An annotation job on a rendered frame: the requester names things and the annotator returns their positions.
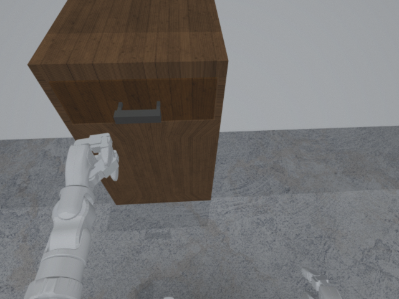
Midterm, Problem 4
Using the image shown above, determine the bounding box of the left robot hand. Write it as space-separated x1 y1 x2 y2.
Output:
65 133 119 192

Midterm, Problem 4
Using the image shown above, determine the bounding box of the handle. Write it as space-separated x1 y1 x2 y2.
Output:
113 101 161 124

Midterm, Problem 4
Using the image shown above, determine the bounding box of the drawer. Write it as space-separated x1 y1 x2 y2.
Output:
49 77 217 124

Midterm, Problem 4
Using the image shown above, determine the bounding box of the right robot hand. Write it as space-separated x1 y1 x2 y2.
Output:
301 267 342 299

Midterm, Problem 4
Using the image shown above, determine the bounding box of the left robot forearm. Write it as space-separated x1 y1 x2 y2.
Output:
24 185 95 299

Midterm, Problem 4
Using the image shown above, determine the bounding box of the cabinet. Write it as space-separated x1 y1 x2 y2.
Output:
28 0 228 205

